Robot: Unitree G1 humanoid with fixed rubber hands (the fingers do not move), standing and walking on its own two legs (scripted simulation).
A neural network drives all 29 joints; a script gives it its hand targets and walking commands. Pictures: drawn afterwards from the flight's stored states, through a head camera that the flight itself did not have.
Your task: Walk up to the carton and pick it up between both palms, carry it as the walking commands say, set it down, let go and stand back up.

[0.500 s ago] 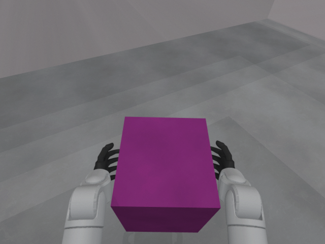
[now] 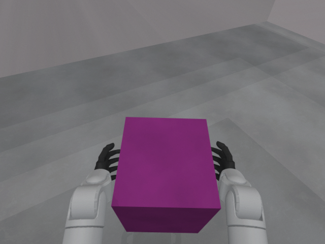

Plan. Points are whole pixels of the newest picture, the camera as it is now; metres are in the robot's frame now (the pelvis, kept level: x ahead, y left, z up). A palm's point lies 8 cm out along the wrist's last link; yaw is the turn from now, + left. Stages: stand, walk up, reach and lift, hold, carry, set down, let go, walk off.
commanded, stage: carry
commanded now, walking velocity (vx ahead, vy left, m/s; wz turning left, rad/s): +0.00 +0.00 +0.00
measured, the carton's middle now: (164, 178) +0.29 +0.00 +0.00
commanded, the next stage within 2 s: none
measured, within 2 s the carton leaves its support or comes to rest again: neither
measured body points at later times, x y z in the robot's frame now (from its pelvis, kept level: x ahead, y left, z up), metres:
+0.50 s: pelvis -0.01 +0.02 +0.00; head -0.03 +0.03 +0.45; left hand +0.27 +0.16 +0.04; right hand +0.28 -0.13 +0.05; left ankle +0.03 +0.07 -0.73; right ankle -0.02 -0.08 -0.73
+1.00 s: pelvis -0.02 +0.03 +0.00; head -0.03 +0.04 +0.45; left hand +0.26 +0.17 +0.04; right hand +0.27 -0.12 +0.05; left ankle +0.03 +0.07 -0.73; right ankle -0.02 -0.08 -0.73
